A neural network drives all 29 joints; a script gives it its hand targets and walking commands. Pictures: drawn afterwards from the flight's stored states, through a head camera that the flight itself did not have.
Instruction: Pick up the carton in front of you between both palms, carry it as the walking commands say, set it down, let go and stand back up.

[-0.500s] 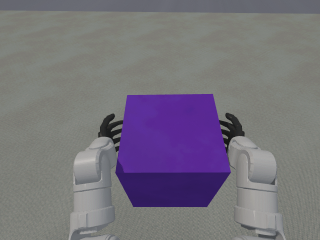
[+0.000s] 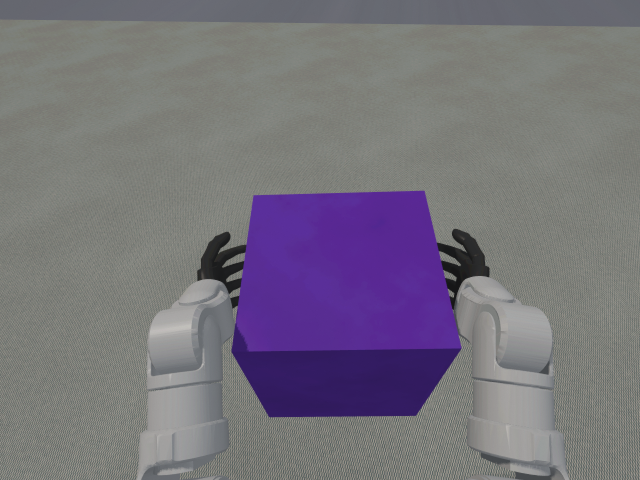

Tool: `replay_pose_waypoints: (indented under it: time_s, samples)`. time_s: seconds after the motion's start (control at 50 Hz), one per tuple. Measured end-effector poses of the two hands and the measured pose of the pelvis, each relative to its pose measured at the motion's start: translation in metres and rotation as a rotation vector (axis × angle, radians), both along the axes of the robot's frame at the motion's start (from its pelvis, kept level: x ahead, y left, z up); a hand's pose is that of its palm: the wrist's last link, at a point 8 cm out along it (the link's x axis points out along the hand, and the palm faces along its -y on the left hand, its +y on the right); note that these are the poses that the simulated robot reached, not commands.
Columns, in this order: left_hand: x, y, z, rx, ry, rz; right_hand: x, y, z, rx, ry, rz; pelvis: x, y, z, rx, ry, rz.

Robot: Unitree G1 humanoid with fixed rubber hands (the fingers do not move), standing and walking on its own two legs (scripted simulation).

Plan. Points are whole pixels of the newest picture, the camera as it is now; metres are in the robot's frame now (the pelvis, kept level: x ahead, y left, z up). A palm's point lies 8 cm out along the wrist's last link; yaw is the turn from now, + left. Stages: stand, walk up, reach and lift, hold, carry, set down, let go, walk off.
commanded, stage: carry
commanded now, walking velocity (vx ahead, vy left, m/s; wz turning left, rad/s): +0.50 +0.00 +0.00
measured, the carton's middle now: (340, 313) +0.34 +0.01 +0.04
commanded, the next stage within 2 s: none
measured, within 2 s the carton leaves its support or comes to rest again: neither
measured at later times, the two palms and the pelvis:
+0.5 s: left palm (242, 225) +0.63 +0.23 -0.08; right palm (386, 231) +0.61 -0.07 -0.07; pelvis +0.29 +0.10 -0.14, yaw -1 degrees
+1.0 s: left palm (251, 134) +0.91 +0.25 -0.03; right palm (371, 129) +0.94 -0.05 -0.03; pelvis +0.61 +0.07 -0.12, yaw +2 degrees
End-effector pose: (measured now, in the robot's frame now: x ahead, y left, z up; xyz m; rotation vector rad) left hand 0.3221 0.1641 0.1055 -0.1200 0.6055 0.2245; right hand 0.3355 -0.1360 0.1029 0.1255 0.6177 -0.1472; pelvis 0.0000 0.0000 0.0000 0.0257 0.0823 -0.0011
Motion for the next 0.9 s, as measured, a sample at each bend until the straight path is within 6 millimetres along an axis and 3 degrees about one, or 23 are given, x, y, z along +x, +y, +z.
replay_pose_waypoints:
  time_s: [0.1, 0.2, 0.28, 0.34, 0.38, 0.44, 0.5, 0.68, 0.84, 0.9]
  samples:
    - [0.048, 0.011, 0.001, 0.008, -0.015, -0.008, 0.043, 0.01, -0.004, -0.003, -0.015, -0.009, 0.046, 0.012, -0.007, -0.02, -0.001, -0.015]
    - [0.107, 0.031, -0.021, 0.018, -0.013, -0.011, 0.102, 0.03, -0.028, 0.0, -0.014, -0.018, 0.106, 0.032, -0.031, -0.051, -0.01, -0.028]
    - [0.17, 0.05, -0.059, 0.003, -0.018, -0.025, 0.16, 0.048, -0.062, -0.021, -0.02, -0.031, 0.17, 0.053, -0.07, -0.076, -0.025, -0.026]
    - [0.227, 0.057, -0.1, -0.008, -0.037, -0.072, 0.206, 0.056, -0.094, -0.048, -0.039, -0.062, 0.22, 0.071, -0.113, -0.09, -0.049, -0.03]
    - [0.258, 0.059, -0.13, -0.023, -0.018, -0.098, 0.229, 0.059, -0.121, -0.071, -0.019, -0.071, 0.239, 0.078, -0.133, -0.056, -0.037, -0.014]
    - [0.286, 0.061, -0.168, -0.054, 0.066, -0.101, 0.249, 0.061, -0.156, -0.062, 0.064, -0.093, 0.265, 0.088, -0.138, -0.051, -0.023, -0.011]
    - [0.311, 0.061, -0.187, -0.082, 0.101, -0.091, 0.273, 0.062, -0.174, -0.032, 0.097, -0.125, 0.292, 0.096, -0.135, -0.052, -0.004, -0.014]
    - [0.399, 0.071, -0.192, -0.049, 0.077, -0.071, 0.373, 0.072, -0.184, 0.005, 0.077, -0.105, 0.399, 0.101, -0.129, -0.042, 0.016, 0.005]
    - [0.512, 0.075, -0.169, 0.017, -0.031, -0.026, 0.506, 0.075, -0.169, -0.006, -0.033, -0.004, 0.522, 0.085, -0.146, -0.026, -0.023, 0.024]
    - [0.545, 0.079, -0.159, 0.029, -0.032, 0.0, 0.549, 0.079, -0.161, -0.03, -0.035, 0.036, 0.555, 0.079, -0.142, -0.028, -0.028, 0.027]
